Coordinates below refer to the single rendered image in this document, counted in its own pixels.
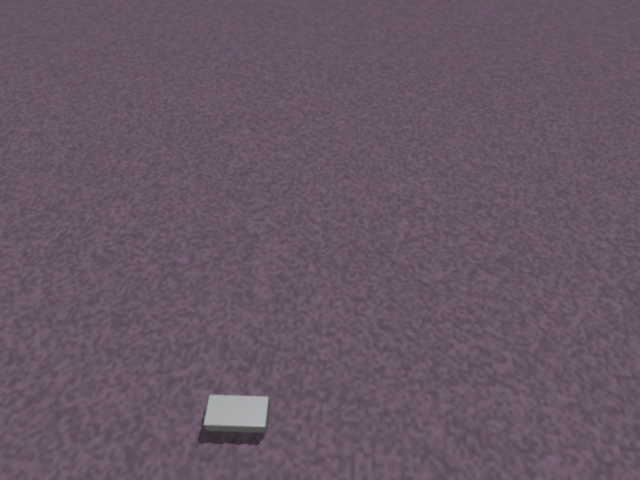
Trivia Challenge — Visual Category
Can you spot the carton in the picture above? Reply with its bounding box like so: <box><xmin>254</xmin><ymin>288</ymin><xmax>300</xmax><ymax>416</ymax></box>
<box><xmin>203</xmin><ymin>395</ymin><xmax>270</xmax><ymax>433</ymax></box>

